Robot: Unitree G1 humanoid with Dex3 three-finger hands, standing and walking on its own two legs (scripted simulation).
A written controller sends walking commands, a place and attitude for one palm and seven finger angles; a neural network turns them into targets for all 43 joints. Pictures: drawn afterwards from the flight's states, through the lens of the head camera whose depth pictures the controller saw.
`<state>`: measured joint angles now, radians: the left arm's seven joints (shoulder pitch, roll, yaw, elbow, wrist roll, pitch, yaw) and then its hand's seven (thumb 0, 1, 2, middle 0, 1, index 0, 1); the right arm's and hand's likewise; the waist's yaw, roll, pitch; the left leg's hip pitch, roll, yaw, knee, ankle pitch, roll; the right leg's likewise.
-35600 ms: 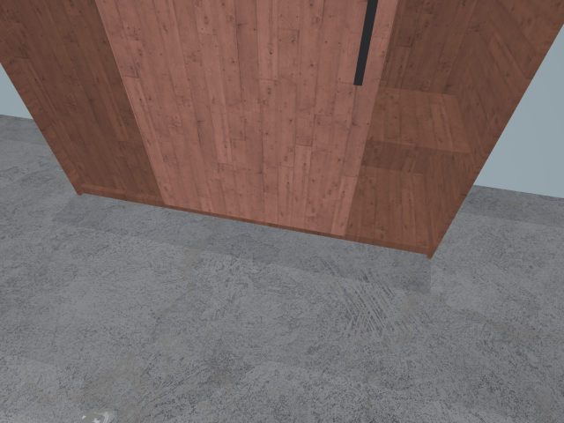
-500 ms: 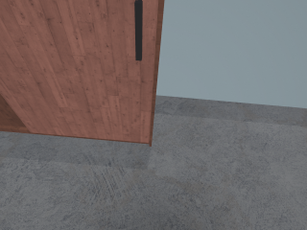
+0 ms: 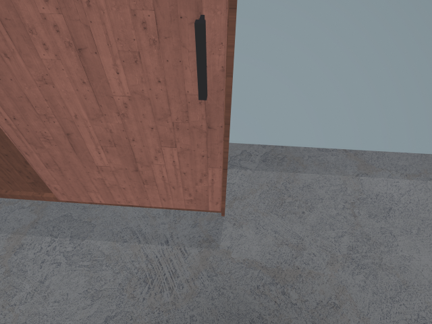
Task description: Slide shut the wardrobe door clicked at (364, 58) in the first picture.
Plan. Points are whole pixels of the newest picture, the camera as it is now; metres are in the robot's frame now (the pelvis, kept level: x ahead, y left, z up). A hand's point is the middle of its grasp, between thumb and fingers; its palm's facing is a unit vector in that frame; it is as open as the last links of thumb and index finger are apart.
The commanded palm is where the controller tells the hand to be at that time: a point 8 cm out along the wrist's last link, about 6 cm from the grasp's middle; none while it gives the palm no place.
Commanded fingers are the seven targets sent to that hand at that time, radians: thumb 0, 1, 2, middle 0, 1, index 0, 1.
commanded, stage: let the arm hang, fingers relaxed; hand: left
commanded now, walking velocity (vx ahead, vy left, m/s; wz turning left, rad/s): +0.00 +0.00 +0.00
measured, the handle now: (202, 60) +0.74 +0.09 +0.12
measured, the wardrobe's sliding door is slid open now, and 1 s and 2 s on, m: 0.00 0.00 0.00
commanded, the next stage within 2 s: look to check the result in 0.20 s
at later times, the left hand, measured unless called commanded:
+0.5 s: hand out of the picture +0.13 +0.23 -0.15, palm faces -0.05 -0.94 -0.34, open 7.4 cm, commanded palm none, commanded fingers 0.00 0.90 0.90 -0.20 -0.30 -0.20 -0.30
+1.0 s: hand out of the picture +0.14 +0.22 -0.15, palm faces -0.05 -0.94 -0.33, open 7.4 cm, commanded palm none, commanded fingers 0.00 0.90 0.90 -0.20 -0.30 -0.20 -0.30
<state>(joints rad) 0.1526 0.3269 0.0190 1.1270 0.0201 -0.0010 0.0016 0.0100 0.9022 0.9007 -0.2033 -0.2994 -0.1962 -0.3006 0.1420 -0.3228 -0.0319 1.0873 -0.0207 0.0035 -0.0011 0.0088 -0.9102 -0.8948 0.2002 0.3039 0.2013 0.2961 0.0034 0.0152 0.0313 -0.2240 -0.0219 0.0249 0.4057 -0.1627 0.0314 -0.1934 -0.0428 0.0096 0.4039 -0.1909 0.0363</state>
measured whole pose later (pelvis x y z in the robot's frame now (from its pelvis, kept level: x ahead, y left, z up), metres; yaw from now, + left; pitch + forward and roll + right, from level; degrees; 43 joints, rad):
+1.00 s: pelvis +0.05 -0.03 +0.01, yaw -1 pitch -1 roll +0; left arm 0.10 0.33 0.00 1.13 0.01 -0.01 0.01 0.01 0.90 0.90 -0.21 -0.30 -0.20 -0.30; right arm 0.10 -0.33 -0.01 1.12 -0.01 0.00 -0.01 0.01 -0.91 -0.89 0.20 0.30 0.20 0.30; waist -0.01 0.00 0.04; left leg -0.10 0.02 0.03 0.32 -0.19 -0.01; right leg -0.08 0.00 0.02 0.31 -0.21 0.00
